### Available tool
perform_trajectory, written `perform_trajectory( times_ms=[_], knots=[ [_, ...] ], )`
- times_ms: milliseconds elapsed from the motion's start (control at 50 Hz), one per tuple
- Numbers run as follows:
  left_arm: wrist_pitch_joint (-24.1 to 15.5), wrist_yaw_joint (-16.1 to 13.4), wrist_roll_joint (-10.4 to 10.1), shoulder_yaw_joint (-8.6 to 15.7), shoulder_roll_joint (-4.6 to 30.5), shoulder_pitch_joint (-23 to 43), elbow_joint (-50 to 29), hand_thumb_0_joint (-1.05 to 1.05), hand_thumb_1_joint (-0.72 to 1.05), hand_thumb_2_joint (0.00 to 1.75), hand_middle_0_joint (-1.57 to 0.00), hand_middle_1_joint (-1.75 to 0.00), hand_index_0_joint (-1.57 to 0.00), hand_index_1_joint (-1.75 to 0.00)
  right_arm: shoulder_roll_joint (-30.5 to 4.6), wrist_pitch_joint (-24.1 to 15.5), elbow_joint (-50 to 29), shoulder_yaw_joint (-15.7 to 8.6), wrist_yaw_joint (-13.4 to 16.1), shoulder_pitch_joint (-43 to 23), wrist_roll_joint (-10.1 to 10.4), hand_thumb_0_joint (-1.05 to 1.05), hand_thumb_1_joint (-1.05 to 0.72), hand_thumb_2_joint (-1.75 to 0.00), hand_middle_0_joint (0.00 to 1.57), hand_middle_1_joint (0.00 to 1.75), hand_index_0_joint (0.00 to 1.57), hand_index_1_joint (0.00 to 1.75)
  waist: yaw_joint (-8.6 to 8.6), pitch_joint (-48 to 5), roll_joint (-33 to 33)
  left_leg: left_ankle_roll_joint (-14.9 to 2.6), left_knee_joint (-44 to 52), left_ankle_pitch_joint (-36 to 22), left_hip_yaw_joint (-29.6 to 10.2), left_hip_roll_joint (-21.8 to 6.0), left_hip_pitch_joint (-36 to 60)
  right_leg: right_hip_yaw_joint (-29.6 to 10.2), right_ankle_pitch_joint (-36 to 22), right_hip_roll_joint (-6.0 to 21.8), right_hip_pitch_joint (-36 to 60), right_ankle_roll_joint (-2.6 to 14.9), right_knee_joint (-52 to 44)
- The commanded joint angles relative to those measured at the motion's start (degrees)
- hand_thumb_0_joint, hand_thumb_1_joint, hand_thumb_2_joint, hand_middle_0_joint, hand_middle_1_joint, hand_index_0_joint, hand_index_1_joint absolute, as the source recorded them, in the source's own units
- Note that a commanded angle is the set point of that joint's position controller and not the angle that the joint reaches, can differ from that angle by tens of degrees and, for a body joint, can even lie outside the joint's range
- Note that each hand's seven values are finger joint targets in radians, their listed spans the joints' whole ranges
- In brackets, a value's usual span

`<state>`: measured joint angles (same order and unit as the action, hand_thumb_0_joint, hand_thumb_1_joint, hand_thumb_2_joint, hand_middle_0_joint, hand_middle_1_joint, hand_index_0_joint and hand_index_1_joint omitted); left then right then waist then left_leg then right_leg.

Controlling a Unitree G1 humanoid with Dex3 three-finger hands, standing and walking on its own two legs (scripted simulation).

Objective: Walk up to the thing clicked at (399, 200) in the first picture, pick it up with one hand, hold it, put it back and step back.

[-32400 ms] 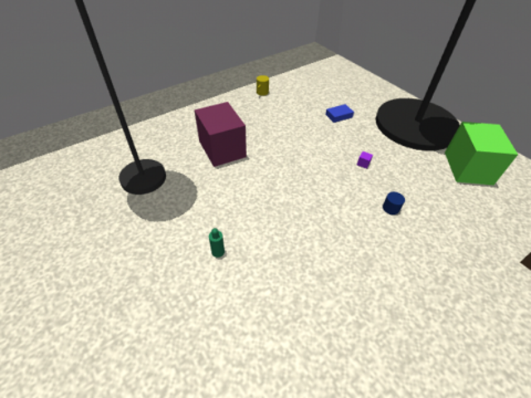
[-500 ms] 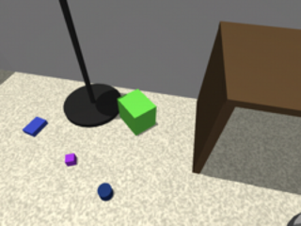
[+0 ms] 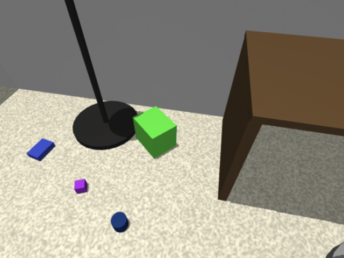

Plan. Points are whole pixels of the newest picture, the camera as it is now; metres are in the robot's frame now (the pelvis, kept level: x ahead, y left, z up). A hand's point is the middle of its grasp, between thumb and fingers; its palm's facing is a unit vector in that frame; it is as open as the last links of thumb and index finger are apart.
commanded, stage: stand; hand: left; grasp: from above
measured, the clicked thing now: (119, 222) +0.46 +0.29 -0.74
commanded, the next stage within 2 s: step back in 1.44 s
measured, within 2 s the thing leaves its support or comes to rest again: neither
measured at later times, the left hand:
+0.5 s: hand out of the picture +0.08 +0.24 -0.16, palm faces +0.00 -0.94 -0.34, open 7.4 cm
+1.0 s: hand out of the picture +0.08 +0.24 -0.16, palm faces -0.01 -0.94 -0.34, open 7.4 cm
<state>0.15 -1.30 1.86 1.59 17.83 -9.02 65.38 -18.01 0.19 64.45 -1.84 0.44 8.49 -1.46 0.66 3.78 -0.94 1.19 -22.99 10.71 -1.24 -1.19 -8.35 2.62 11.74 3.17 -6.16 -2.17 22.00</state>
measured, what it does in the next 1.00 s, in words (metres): stands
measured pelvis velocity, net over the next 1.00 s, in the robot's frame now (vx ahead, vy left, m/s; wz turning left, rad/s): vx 0.01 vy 0.00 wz -0.01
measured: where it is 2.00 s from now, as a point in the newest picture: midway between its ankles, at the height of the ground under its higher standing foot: outside the picture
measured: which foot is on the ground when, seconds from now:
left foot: down 0.00-1.00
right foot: down 0.00-1.00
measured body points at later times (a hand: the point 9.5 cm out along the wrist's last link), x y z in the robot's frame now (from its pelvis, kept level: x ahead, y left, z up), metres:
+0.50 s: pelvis +0.01 +0.00 +0.00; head +0.01 -0.01 +0.45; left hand +0.08 +0.29 -0.13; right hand +0.07 -0.29 -0.14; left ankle +0.02 +0.13 -0.74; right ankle +0.01 -0.14 -0.74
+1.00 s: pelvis +0.01 +0.00 +0.00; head +0.01 -0.01 +0.45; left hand +0.08 +0.29 -0.13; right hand +0.08 -0.30 -0.13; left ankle +0.02 +0.13 -0.74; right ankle +0.01 -0.14 -0.74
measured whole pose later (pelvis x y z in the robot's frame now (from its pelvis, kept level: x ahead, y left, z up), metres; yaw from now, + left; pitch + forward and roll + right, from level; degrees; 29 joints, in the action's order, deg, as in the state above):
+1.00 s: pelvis +0.01 +0.00 +0.00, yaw +0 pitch -3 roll +0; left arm -0.1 -0.3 1.2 1.4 18.7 -6.6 66.0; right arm -19.1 -0.5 65.6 -0.5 0.0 6.5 -1.1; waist 0.2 3.2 -0.5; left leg 1.6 -19.9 9.8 -0.8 -1.6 -7.1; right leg 2.3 11.0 2.8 -5.4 -1.8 19.5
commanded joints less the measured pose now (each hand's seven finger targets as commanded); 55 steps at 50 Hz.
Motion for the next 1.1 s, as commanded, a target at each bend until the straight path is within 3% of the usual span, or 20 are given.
perform_trajectory(
  times_ms=[0, 40, 180, 280, 440, 600, 660, 860, 980, 1080],
  knots=[
    [-1.3, -0.5, -0.4, 2.2, 11.6, 2.7, -2.9, 0.00, 0.90, 0.90, -0.20, -0.30, -0.20, -0.30, -10.5, -1.3, -3.2, -1.7, 0.8, -2.7, 0.2, 0.00, -0.90, -0.90, 0.20, 0.30, 0.20, 0.30, -0.05, -1.8, 0.6, -2.01, 5.6, 0.2, -4.4, -4.5, -1.3, -4.6, 0.6, 4.0, -0.9, 2.29, -5.8],
    [-1.2, -0.4, -0.4, 2.2, 11.8, 2.6, -2.8, 0.00, 0.90, 0.90, -0.20, -0.30, -0.20, -0.30, -10.6, -1.2, -2.9, -1.5, 0.7, -2.4, 0.2, 0.00, -0.90, -0.90, 0.20, 0.30, 0.20, 0.30, -0.15, -1.7, 0.8, -2.01, 5.9, 1.3, -4.4, -4.4, -1.8, -4.6, 1.5, 3.8, -0.9, 2.31, -6.1],
    [-1.5, -0.3, -0.8, 2.2, 11.7, 3.2, -2.5, 0.00, 0.90, 0.90, -0.20, -0.30, -0.20, -0.30, -11.4, -1.6, -2.4, -1.1, 0.9, -2.1, 0.3, 0.00, -0.90, -0.90, 0.20, 0.30, 0.20, 0.30, -0.18, -3.4, 0.1, -2.17, 5.2, -6.0, -3.9, -5.1, 0.0, -4.8, -5.7, 4.5, 1.2, 2.37, -5.5],
    [-1.2, -0.2, -0.6, 2.1, 11.9, 4.0, -2.4, 0.00, 0.90, 0.90, -0.20, -0.30, -0.20, -0.30, -11.3, -1.4, -2.3, -0.9, 0.8, -2.6, 0.4, 0.00, -0.90, -0.90, 0.20, 0.30, 0.20, 0.30, -0.42, -2.2, 0.9, -1.89, 6.1, -3.4, -4.1, -5.0, -1.0, -4.3, -2.2, 4.0, 0.2, 2.37, -6.1],
    [-1.5, 0.0, -0.8, 2.1, 11.9, 4.1, -2.4, 0.00, 0.90, 0.90, -0.20, -0.30, -0.20, -0.30, -12.1, -1.8, -2.2, -0.8, 0.8, -3.3, 0.5, 0.00, -0.90, -0.90, 0.20, 0.30, 0.20, 0.30, -0.11, -4.7, 0.5, -2.12, 5.1, -9.7, -3.8, -5.7, 1.3, -4.3, -7.7, 4.6, 1.6, 2.40, -5.6],
    [-1.4, 0.1, -0.9, 2.0, 12.2, 5.0, -2.6, 0.00, 0.90, 0.90, -0.20, -0.30, -0.20, -0.30, -12.2, -1.8, -1.8, -0.7, 0.7, -3.7, 0.6, 0.00, -0.90, -0.90, 0.20, 0.30, 0.20, 0.30, -0.35, -4.1, 0.7, -1.92, 6.1, -8.7, -3.6, -5.7, 0.8, -4.2, -7.1, 4.5, 1.8, 2.28, -6.0],
    [-1.5, 0.0, -0.9, 2.1, 12.4, 4.8, -2.5, 0.00, 0.90, 0.90, -0.20, -0.30, -0.20, -0.30, -12.3, -1.8, -2.2, -0.8, 0.7, -4.3, 0.5, 0.00, -0.90, -0.90, 0.20, 0.30, 0.20, 0.30, -0.24, -5.0, 1.1, -2.09, 5.6, -11.6, -3.6, -6.0, 2.5, -3.9, -8.4, 4.5, 1.5, 2.38, -5.5],
    [-1.5, 0.3, -1.0, 2.1, 12.8, 5.1, -2.7, 0.00, 0.90, 0.90, -0.20, -0.30, -0.20, -0.30, -12.6, -1.8, -1.9, -0.8, 0.5, -4.2, 0.5, 0.00, -0.90, -0.90, 0.20, 0.30, 0.20, 0.30, -0.66, -3.3, 0.6, -1.88, 6.5, -7.2, -3.6, -5.8, 0.7, -4.5, -4.7, 4.6, 1.0, 2.55, -6.6],
    [-1.3, 0.6, -0.9, 2.0, 12.9, 4.4, -2.6, 0.00, 0.90, 0.90, -0.20, -0.30, -0.20, -0.30, -12.7, -1.6, -2.0, -0.9, 0.4, -4.4, 0.4, 0.00, -0.90, -0.90, 0.20, 0.30, 0.20, 0.30, -0.52, -2.6, 0.1, -1.75, 8.0, -0.6, -4.0, -5.6, -0.5, -4.2, -0.5, 4.1, -0.5, 2.74, -6.6],
    [-1.7, 0.4, -0.9, 2.2, 13.4, 4.5, -2.8, 0.00, 0.90, 0.90, -0.20, -0.30, -0.20, -0.30, -12.7, -1.7, -2.2, -0.9, 0.3, -4.3, 0.5, 0.00, -0.90, -0.90, 0.20, 0.30, 0.20, 0.30, -0.53, -4.3, 1.3, -2.15, 6.4, -6.6, -3.8, -6.0, 1.2, -4.7, -4.8, 4.8, 0.7, 2.84, -6.3]
  ],
)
